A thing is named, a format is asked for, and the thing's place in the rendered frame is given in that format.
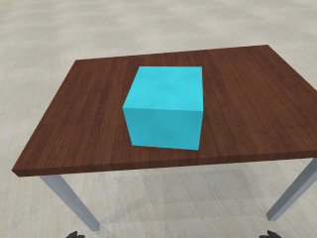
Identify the table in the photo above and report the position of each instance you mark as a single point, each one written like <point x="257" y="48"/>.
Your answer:
<point x="256" y="108"/>

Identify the carton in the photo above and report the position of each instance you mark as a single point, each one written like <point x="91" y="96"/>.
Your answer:
<point x="164" y="107"/>

